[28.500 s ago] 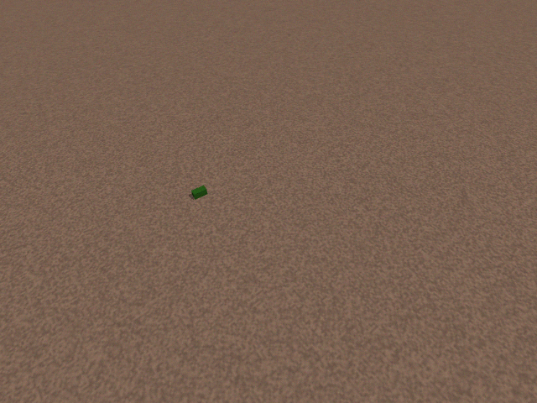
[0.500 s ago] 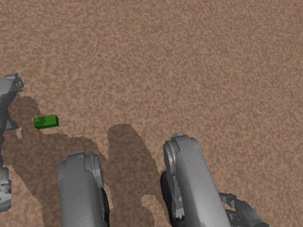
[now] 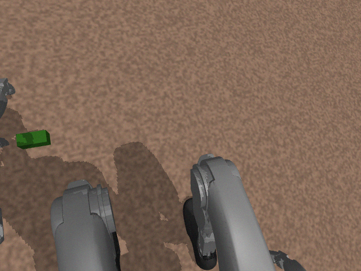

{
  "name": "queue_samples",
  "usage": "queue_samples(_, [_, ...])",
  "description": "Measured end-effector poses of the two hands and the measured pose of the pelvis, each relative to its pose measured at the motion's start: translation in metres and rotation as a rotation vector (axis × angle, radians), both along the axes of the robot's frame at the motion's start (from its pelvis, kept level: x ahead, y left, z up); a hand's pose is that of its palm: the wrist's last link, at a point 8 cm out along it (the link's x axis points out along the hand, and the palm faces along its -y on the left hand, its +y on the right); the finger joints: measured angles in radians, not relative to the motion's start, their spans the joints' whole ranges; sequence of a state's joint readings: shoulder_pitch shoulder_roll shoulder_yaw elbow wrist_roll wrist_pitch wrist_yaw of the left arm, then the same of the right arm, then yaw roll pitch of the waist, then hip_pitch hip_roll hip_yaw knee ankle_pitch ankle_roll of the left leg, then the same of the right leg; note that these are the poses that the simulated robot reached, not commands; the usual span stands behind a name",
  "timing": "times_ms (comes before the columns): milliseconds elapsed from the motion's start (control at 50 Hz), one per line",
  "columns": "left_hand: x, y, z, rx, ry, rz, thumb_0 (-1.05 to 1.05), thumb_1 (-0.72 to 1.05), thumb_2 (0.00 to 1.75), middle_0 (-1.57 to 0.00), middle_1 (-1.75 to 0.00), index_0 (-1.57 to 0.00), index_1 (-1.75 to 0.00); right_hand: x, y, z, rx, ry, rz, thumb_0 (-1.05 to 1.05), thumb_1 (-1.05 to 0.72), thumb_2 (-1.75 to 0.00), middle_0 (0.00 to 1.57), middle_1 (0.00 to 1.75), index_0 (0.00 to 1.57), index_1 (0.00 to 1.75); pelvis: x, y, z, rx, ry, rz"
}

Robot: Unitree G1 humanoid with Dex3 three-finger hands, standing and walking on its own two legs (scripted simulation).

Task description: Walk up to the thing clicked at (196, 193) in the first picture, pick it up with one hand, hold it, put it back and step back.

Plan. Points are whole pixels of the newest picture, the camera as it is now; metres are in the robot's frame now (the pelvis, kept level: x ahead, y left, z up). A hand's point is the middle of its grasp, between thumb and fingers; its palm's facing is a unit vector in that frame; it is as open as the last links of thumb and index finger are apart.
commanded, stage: home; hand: left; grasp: from above
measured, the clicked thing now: (34, 139) +0.47 +0.31 -0.31
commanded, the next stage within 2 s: none
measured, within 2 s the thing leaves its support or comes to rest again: neither
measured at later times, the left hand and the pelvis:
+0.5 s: hand out of the picture +0.33 +0.29 +0.03, palm faces -0.28 -0.59 -0.75, open 7.7 cm; pelvis +0.01 +0.00 +0.14, yaw +4 degrees
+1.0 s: hand out of the picture +0.24 +0.22 +0.24, palm faces +0.14 -0.95 -0.30, open 7.4 cm; pelvis +0.05 +0.00 +0.32, yaw +8 degrees
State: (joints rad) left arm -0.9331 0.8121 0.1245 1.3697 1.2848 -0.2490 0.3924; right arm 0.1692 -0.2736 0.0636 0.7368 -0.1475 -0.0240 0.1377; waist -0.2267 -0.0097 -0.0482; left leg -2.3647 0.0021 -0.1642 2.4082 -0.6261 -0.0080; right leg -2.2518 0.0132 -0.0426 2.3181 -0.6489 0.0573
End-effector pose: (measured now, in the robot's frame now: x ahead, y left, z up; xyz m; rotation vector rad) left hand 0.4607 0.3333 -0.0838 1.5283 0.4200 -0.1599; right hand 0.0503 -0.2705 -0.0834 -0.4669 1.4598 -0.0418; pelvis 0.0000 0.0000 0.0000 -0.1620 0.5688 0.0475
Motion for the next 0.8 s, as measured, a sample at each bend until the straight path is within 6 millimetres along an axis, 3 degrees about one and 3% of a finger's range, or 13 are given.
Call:
queue_samples(160, [-0.013, -0.001, 0.024, -0.040, 0.071, 0.079, 0.00, 0.04, 0.82, -0.29, -0.60, -0.28, -0.61, 0.011, 0.018, 0.008, 0.088, -0.041, -0.049, 0.00, -0.91, -0.90, 0.21, 0.30, 0.20, 0.30, 0.004, 0.003, 0.025, 0.006, 0.036, 0.011])
queue_samples(300, [-0.048, 0.000, 0.081, -0.179, 0.033, 0.166, 0.00, 0.45, 0.84, -0.23, -0.42, -0.23, -0.43, 0.043, 0.016, 0.038, 0.110, -0.115, -0.061, 0.00, -0.91, -0.90, 0.21, 0.30, 0.20, 0.30, 0.007, 0.002, 0.065, 0.018, 0.047, 0.024])
queue_samples(440, [-0.103, -0.010, 0.140, -0.398, 0.042, 0.291, 0.00, 0.75, 0.87, -0.22, -0.33, -0.22, -0.34, 0.103, 0.014, 0.093, 0.103, -0.282, -0.006, 0.01, -0.91, -0.90, 0.21, 0.30, 0.20, 0.30, 0.007, 0.000, 0.117, 0.036, 0.021, 0.035])
queue_samples(620, [-0.169, -0.029, 0.211, -0.657, 0.035, 0.477, 0.00, 0.87, 0.89, -0.21, -0.30, -0.21, -0.30, 0.179, 0.033, 0.180, 0.128, -0.540, 0.073, 0.01, -0.91, -0.90, 0.20, 0.30, 0.20, 0.30, 0.011, -0.002, 0.185, 0.061, -0.044, 0.057])
queue_samples(700, [-0.191, -0.038, 0.241, -0.760, 0.032, 0.572, 0.00, 0.89, 0.89, -0.21, -0.30, -0.21, -0.30, 0.199, 0.047, 0.217, 0.155, -0.632, 0.084, 0.01, -0.91, -0.90, 0.20, 0.30, 0.20, 0.30, 0.016, -0.002, 0.214, 0.070, -0.079, 0.068])
queue_samples(800, [-0.213, -0.048, 0.279, -0.882, 0.043, 0.692, 0.01, 0.89, 0.90, -0.21, -0.30, -0.21, -0.30, 0.209, 0.061, 0.260, 0.181, -0.701, 0.078, 0.01, -0.91, -0.90, 0.21, 0.30, 0.20, 0.30, 0.025, -0.002, 0.250, 0.082, -0.124, 0.079])
